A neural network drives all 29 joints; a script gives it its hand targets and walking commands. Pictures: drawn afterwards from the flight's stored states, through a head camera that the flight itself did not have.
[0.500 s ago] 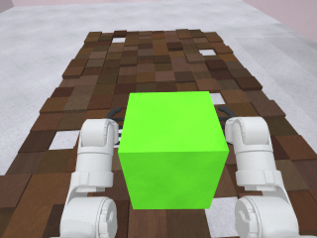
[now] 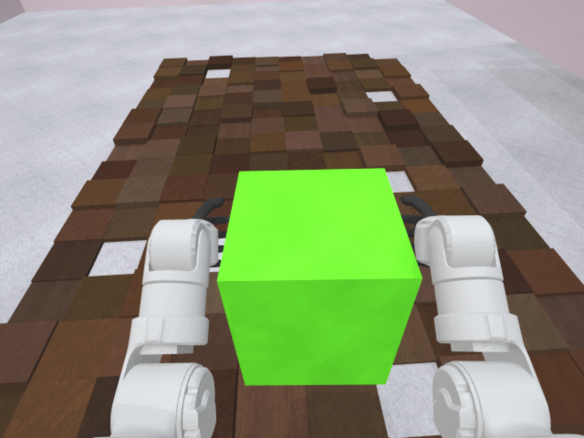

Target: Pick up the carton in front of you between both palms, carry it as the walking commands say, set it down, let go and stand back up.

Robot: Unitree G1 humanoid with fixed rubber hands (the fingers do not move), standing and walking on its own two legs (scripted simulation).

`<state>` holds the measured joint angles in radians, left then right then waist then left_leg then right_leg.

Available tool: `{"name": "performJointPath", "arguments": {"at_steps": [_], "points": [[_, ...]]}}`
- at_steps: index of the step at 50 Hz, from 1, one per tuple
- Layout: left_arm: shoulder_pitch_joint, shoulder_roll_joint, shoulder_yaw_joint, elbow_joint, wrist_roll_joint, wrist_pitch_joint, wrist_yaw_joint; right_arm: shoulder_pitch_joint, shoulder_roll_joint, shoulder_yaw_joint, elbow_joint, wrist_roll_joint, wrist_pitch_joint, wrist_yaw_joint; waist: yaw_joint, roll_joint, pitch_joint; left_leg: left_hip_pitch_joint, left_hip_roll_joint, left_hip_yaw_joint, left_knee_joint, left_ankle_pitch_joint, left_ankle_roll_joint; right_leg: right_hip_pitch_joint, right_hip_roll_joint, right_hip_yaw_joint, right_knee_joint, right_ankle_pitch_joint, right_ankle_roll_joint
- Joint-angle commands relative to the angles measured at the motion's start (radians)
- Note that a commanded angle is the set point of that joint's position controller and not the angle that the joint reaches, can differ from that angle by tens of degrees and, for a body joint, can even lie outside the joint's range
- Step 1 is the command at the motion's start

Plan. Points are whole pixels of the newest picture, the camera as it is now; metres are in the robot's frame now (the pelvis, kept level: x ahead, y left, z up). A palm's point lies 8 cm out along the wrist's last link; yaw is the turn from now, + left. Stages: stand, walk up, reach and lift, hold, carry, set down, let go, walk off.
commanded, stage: carry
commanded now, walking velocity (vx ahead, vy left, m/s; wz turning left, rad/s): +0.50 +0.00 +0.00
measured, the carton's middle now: (313, 279) +0.33 +0.00 +0.06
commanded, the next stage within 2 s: none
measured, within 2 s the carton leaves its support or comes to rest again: neither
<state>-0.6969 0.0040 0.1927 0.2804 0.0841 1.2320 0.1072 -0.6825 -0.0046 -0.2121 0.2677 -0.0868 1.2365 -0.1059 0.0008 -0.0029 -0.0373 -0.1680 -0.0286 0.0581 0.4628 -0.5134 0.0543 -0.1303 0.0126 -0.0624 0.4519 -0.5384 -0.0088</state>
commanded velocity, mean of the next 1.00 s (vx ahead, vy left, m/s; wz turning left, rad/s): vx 0.50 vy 0.00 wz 0.00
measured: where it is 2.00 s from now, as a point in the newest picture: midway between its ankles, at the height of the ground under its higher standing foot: (315, 282)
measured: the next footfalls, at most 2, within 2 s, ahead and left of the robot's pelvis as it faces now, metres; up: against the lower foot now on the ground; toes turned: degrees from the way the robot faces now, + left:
left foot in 0.58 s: +0.23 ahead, +0.08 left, +0.01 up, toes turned +3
right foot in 0.96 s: +0.53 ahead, -0.09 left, +0.00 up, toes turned -5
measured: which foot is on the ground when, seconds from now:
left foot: down 0.00-0.42, up 0.44-0.56, down 0.58-0.96, up 0.98-1.00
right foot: down 0.00-0.62, up 0.64-0.94, down 0.96-1.00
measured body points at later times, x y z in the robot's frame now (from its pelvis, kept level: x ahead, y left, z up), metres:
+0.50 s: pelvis +0.09 -0.01 +0.00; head +0.08 -0.01 +0.45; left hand +0.46 +0.15 +0.17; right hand +0.47 -0.15 +0.17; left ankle +0.06 +0.08 -0.70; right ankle +0.00 -0.09 -0.74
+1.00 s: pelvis +0.38 -0.03 -0.01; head +0.41 -0.04 +0.44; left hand +0.78 +0.10 +0.16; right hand +0.77 -0.20 +0.15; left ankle +0.21 +0.08 -0.68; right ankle +0.49 -0.09 -0.73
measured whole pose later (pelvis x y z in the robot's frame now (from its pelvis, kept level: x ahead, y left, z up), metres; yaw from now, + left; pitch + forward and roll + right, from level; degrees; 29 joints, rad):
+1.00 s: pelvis +0.38 -0.03 -0.01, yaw +0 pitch +3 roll +0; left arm -0.88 -0.01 0.32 0.11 0.12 1.31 0.12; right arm -0.89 -0.04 -0.26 0.16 -0.03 1.30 -0.15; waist -0.04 0.03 0.00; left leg -0.18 -0.01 0.04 0.88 -0.53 0.04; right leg -0.50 0.03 -0.13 0.55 -0.16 -0.10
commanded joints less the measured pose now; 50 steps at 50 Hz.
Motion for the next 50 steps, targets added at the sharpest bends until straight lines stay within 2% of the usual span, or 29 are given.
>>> {"name": "performJointPath", "arguments": {"at_steps": [1,4,8,10,12,14,17,19,20,21,22,23,25,27,29,30,31,32,33,34,35,37,40,44,46,47,48,49,50], "points": [[-0.748,-1.14,-0.52,-0.137,-0.439,-0.033,-0.246,-0.783,1.127,0.525,-0.141,0.441,-0.031,0.252,-0.002,0.005,-0.332,0.114,0.101,-0.088,-0.046,0.119,0.017,0.063,-0.095,0.074,-0.049,0.112,-0.046],[-0.807,-1.13,-0.538,-0.192,-0.458,-0.022,-0.236,-0.841,1.116,0.546,-0.187,0.462,-0.021,0.245,-0.007,-0.009,-0.288,0.046,0.083,-0.072,-0.014,0.008,0.021,0.032,-0.095,0.085,-0.046,-0.014,-0.064],[-0.858,-1.059,-0.537,-0.251,-0.47,0.019,-0.205,-0.902,1.063,0.56,-0.243,0.498,0.017,0.226,-0.033,-0.074,-0.283,0.046,0.03,0.01,0.086,0.082,0.011,-0.009,-0.165,0.164,-0.105,-0.134,-0.1],[-0.85,-1.034,-0.521,-0.24,-0.461,0.047,-0.193,-0.882,1.027,0.542,-0.222,0.5,0.04,0.218,-0.076,-0.014,-0.289,0.196,0.027,0.004,0.002,0.113,0.025,-0.114,-0.126,0.078,-0.019,-0.107,-0.081],[-0.85,-1.013,-0.488,-0.208,-0.437,0.076,-0.193,-0.859,0.998,0.514,-0.186,0.491,0.053,0.215,-0.069,0.191,-0.275,0.259,0.251,-0.377,-0.145,-0.042,0.119,-0.242,-0.023,-0.06,0.215,0.022,-0.041],[-0.854,-0.998,-0.455,-0.176,-0.417,0.092,-0.195,-0.907,1.012,0.503,-0.188,0.505,0.07,0.217,-0.061,0.125,-0.194,0.246,0.311,-0.468,-0.235,0.034,0.171,-0.337,0.004,-0.056,0.151,0.012,-0.048],[-0.858,-1.029,-0.434,-0.138,-0.416,0.098,-0.195,-1.003,1.053,0.505,-0.214,0.531,0.082,0.221,-0.042,0.104,-0.294,0.341,0.242,-0.301,-0.148,0.236,0.138,-0.248,0.025,-0.084,0.009,0.064,-0.052],[-0.849,-1.043,-0.416,-0.118,-0.411,0.095,-0.188,-1.008,1.088,0.503,-0.196,0.542,0.086,0.222,0.025,0.029,-0.408,0.182,0.125,-0.07,0.091,0.468,0.083,0.179,0.028,-0.095,-0.18,0.192,-0.061],[-0.822,-1.034,-0.401,-0.1,-0.402,0.094,-0.185,-0.99,1.092,0.493,-0.174,0.541,0.085,0.223,0.075,-0.012,-0.443,0.002,0.094,-0.02,0.225,0.516,0.066,0.419,-0.019,-0.026,-0.188,0.227,-0.075],[-0.79,-1.028,-0.387,-0.089,-0.395,0.096,-0.187,-0.974,1.076,0.472,-0.149,0.517,0.083,0.219,0.116,-0.117,-0.427,-0.285,0.063,0.001,0.404,0.139,0.054,0.62,-0.116,0.085,-0.172,0.271,-0.089],[-0.794,-1.003,-0.38,-0.083,-0.393,0.095,-0.189,-0.931,1.068,0.446,-0.114,0.487,0.087,0.219,0.091,-0.235,-0.396,-0.616,-0.009,0.041,0.52,-0.221,0.003,0.765,-0.277,0.341,-0.078,0.412,-0.171],[-0.86,-1.016,-0.404,-0.11,-0.412,0.092,-0.192,-0.943,1.057,0.434,-0.114,0.46,0.09,0.218,0.089,-0.197,-0.291,-0.748,0.067,-0.051,0.499,-0.192,-0.001,0.658,-0.402,0.492,-0.154,0.29,-0.252],[-0.989,-1.083,-0.456,-0.199,-0.482,0.095,-0.209,-0.938,1.038,0.417,-0.111,0.425,0.091,0.209,0.058,-0.023,-0.228,-0.68,0.06,0.004,0.443,-0.177,-0.036,0.499,-0.361,0.378,-0.226,0.206,-0.215],[-1.086,-1.114,-0.509,-0.276,-0.54,0.093,-0.223,-0.934,1.034,0.418,-0.126,0.407,0.087,0.196,0.021,-0.063,-0.229,-0.383,0.012,0.093,0.262,-0.005,-0.059,0.279,-0.246,0.207,-0.27,0.213,-0.149],[-1.081,-1.125,-0.524,-0.288,-0.558,0.095,-0.225,-0.925,1.029,0.43,-0.142,0.401,0.087,0.183,-0.09,-0.109,-0.318,0.084,-0.096,0.207,0.166,0.092,-0.027,0.025,-0.18,0.022,-0.077,0.491,-0.095],[-1.052,-1.125,-0.515,-0.285,-0.548,0.1,-0.223,-0.875,1.02,0.429,-0.123,0.391,0.084,0.178,-0.167,-0.033,-0.421,0.333,-0.129,0.226,0.082,0.103,0.011,-0.06,-0.124,-0.091,0.177,0.61,-0.067],[-1.067,-1.112,-0.506,-0.287,-0.528,0.107,-0.228,-0.838,1.019,0.427,-0.132,0.379,0.071,0.176,-0.233,0.087,-0.477,0.53,-0.007,-0.066,0.029,-0.066,0.103,-0.277,-0.05,-0.115,0.492,0.594,-0.028],[-1.03,-1.109,-0.499,-0.254,-0.494,0.11,-0.231,-0.866,1.024,0.447,-0.171,0.395,0.071,0.177,-0.192,0.288,-0.425,0.555,0.226,-0.511,-0.076,-0.008,0.209,-0.538,0.079,-0.05,0.763,-0.052,-0.026],[-0.944,-1.064,-0.471,-0.193,-0.459,0.109,-0.227,-0.878,1.039,0.471,-0.194,0.432,0.083,0.184,-0.105,0.134,-0.383,0.437,0.302,-0.665,-0.107,0.312,0.262,-0.573,0.042,0.084,0.876,-0.06,-0.065],[-0.916,-1.049,-0.452,-0.186,-0.437,0.108,-0.222,-0.972,1.062,0.514,-0.257,0.467,0.082,0.189,-0.106,0.078,-0.394,0.429,0.352,-0.628,-0.06,0.552,0.301,-0.617,0.003,0.109,0.934,-0.036,-0.078],[-0.895,-1.039,-0.437,-0.184,-0.418,0.111,-0.213,-1.032,1.094,0.546,-0.296,0.505,0.082,0.196,-0.093,0.023,-0.377,0.397,0.35,-0.561,-0.035,0.66,0.275,-0.653,-0.037,0.114,0.913,-0.006,-0.079],[-0.872,-1.018,-0.423,-0.2,-0.383,0.108,-0.191,-1.116,1.134,0.587,-0.35,0.563,0.078,0.21,-0.069,0.045,-0.373,0.327,0.29,-0.429,-0.063,0.568,0.197,-0.63,-0.064,0.09,0.738,0.037,-0.058],[-0.862,-0.975,-0.402,-0.235,-0.345,0.102,-0.156,-1.136,1.136,0.599,-0.383,0.609,0.08,0.219,-0.091,0.069,-0.353,0.28,0.263,-0.326,-0.081,0.715,0.185,-0.572,-0.023,0.013,0.437,0.074,-0.034],[-0.761,-0.934,-0.399,-0.183,-0.278,0.1,-0.142,-1.009,1.121,0.58,-0.293,0.576,0.082,0.224,-0.086,0.127,-0.41,0.245,0.169,-0.098,0.017,0.982,0.092,-0.3,0.042,-0.057,0.09,0.461,-0.039],[-0.752,-0.943,-0.415,-0.16,-0.279,0.097,-0.153,-0.966,1.118,0.574,-0.244,0.546,0.075,0.229,-0.019,0.142,-0.465,0.225,0.153,-0.03,0.169,1.104,0.041,-0.087,0.061,-0.099,-0.021,0.583,-0.059],[-0.761,-0.953,-0.424,-0.158,-0.291,0.094,-0.163,-0.95,1.121,0.575,-0.219,0.53,0.07,0.23,0.028,0.114,-0.495,0.148,0.133,0.007,0.287,1.026,0.014,0.075,0.046,-0.121,-0.064,0.598,-0.065],[-0.769,-0.97,-0.433,-0.153,-0.309,0.091,-0.176,-0.951,1.114,0.573,-0.2,0.518,0.064,0.231,0.062,0.055,-0.508,-0.034,0.118,-0.002,0.43,0.762,0.003,0.252,-0.05,-0.025,-0.012,0.548,-0.069],[-0.783,-0.985,-0.436,-0.13,-0.336,0.09,-0.19,-0.936,1.11,0.569,-0.178,0.508,0.065,0.23,0.033,-0.154,-0.548,-0.239,0.046,-0.009,0.597,0.051,-0.007,0.426,-0.281,0.271,0.131,0.819,-0.092],[-0.781,-0.961,-0.431,-0.103,-0.339,0.083,-0.197,-0.917,1.124,0.54,-0.156,0.487,0.071,0.226,0.047,-0.322,-0.6,-0.486,-0.06,-0.066,0.843,-0.054,-0.02,0.538,-0.394,0.638,-0.001,0.518,-0.258]]}}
